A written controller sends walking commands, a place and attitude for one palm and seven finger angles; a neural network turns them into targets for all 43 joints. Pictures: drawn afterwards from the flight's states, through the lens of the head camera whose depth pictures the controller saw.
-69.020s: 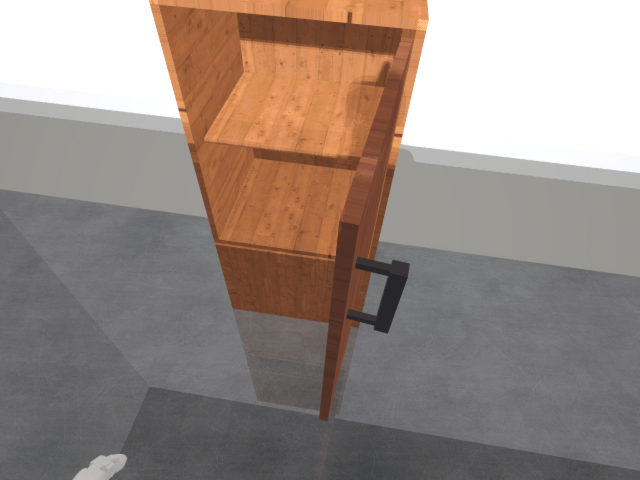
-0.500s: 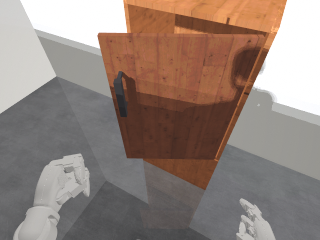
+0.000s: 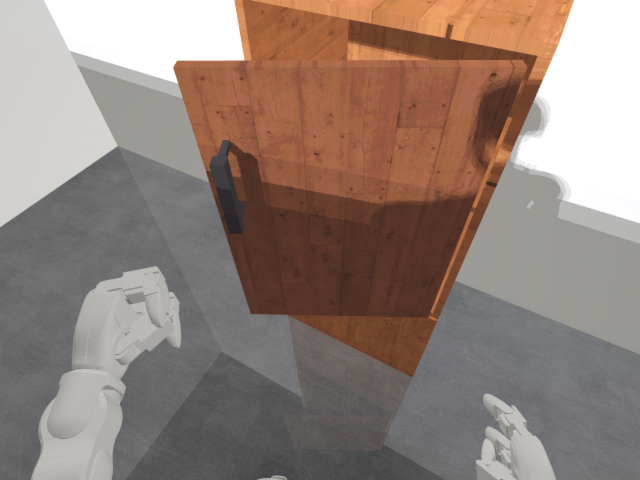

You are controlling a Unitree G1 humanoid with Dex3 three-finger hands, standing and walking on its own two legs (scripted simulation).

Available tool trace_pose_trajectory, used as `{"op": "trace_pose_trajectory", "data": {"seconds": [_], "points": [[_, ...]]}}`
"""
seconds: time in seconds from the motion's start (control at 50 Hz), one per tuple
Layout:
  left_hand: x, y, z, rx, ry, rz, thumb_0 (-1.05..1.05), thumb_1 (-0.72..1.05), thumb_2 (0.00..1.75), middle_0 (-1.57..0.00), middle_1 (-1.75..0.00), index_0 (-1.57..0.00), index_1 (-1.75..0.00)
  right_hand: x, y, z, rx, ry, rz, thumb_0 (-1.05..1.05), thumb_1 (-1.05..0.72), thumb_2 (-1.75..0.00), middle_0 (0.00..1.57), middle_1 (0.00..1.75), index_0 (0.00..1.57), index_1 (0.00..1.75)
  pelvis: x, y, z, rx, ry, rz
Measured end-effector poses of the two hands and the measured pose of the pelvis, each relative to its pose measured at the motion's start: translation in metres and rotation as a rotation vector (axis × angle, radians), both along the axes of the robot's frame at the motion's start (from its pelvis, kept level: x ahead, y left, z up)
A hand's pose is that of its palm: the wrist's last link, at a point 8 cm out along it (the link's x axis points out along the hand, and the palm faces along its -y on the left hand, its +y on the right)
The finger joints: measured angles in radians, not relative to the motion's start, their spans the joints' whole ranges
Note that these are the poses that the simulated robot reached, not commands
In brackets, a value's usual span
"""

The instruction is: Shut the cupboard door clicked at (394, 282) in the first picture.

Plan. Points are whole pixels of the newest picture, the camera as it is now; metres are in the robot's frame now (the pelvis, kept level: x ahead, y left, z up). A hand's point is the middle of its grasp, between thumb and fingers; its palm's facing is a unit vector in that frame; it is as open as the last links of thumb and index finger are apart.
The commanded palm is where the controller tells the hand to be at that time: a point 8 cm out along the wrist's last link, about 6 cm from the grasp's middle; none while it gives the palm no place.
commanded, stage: bring the fist close to the handle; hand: left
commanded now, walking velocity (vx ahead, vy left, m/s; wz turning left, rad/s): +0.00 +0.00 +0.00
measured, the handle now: (231, 188) +0.49 +0.17 +0.09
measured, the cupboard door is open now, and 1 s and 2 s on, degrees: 27 27 17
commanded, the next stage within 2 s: push the door shut along its arc in 1.14 s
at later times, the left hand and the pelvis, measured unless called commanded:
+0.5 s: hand (228, 264) +0.35 +0.14 +0.09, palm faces +0.00 -1.00 +0.00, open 3.1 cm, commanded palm +0.33 +0.20 +0.09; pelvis +0.00 +0.02 +0.00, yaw -2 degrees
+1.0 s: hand (249, 237) +0.39 +0.12 +0.09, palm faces +0.05 -1.00 -0.02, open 3.1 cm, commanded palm +0.36 +0.18 +0.09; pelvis -0.01 +0.01 +0.01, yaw -3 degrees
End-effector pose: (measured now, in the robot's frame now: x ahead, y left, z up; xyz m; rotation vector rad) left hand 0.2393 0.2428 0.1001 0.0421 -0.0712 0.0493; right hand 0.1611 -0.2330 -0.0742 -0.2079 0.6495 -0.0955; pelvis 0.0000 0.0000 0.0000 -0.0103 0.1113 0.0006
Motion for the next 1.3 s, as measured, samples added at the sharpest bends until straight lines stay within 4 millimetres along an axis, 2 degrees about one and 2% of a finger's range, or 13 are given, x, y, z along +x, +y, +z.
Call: {"op": "trace_pose_trajectory", "data": {"seconds": [0.12,0.28,0.44,0.6,0.7,0.86,1.02,1.1,1.3], "points": [[0.025,-0.018,-0.013,-0.031,0.090,-0.076,0.01,0.90,0.90,-1.30,-1.50,-1.30,-1.50,-0.007,0.000,0.000,0.002,0.022,-0.043,0.02,-0.90,-0.90,0.20,0.30,0.20,0.30,0.003,0.006,0.003,0.006,0.006,-0.015],[0.049,-0.019,-0.003,-0.028,0.008,-0.014,0.01,0.90,0.90,-1.30,-1.50,-1.30,-1.50,-0.015,0.007,-0.002,0.006,0.064,-0.047,0.02,-0.90,-0.90,0.20,0.30,0.20,0.30,0.004,0.012,0.004,0.006,0.007,-0.022],[0.076,-0.038,-0.012,-0.031,0.067,-0.062,0.01,0.90,0.90,-1.30,-1.50,-1.30,-1.50,-0.025,0.015,-0.009,0.018,0.117,-0.061,0.02,-0.90,-0.90,0.20,0.30,0.20,0.30,0.001,0.018,0.004,0.002,0.012,-0.024],[0.104,-0.053,0.001,-0.035,0.011,-0.039,0.01,0.90,0.90,-1.30,-1.50,-1.30,-1.50,-0.037,0.016,-0.014,0.028,0.157,-0.078,0.02,-0.90,-0.90,0.20,0.30,0.20,0.30,0.000,0.020,0.004,0.004,0.016,-0.034],[0.117,-0.061,-0.004,-0.027,0.052,-0.042,0.01,0.90,0.90,-1.30,-1.50,-1.30,-1.50,-0.049,0.013,-0.017,0.032,0.197,-0.093,0.02,-0.90,-0.90,0.20,0.30,0.20,0.30,-0.002,0.020,0.005,0.005,0.018,-0.035],[0.129,-0.073,-0.002,-0.038,0.024,-0.019,0.01,0.90,0.90,-1.30,-1.50,-1.30,-1.50,-0.072,0.002,-0.022,0.029,0.253,-0.129,0.02,-0.90,-0.90,0.20,0.30,0.20,0.30,-0.005,0.015,0.005,0.010,0.027,-0.047],[0.127,-0.064,-0.006,-0.018,0.050,0.003,0.01,0.90,0.90,-1.30,-1.50,-1.30,-1.50,-0.088,-0.008,-0.025,0.035,0.294,-0.153,0.02,-0.90,-0.90,0.20,0.30,0.20,0.30,-0.007,0.009,0.006,0.013,0.022,-0.050],[0.126,-0.060,-0.010,-0.025,0.058,0.011,0.01,0.90,0.90,-1.30,-1.50,-1.30,-1.50,-0.090,-0.012,-0.025,0.025,0.306,-0.155,0.02,-0.90,-0.90,0.20,0.30,0.20,0.30,-0.009,0.006,0.007,0.012,0.021,-0.044],[0.134,-0.060,-0.002,-0.029,0.021,-0.025,0.01,0.90,0.90,-1.30,-1.50,-1.30,-1.50,-0.081,-0.016,-0.023,0.021,0.292,-0.156,0.02,-0.90,-0.90,0.20,0.30,0.20,0.30,-0.007,0.006,0.006,0.011,0.037,-0.043]]}}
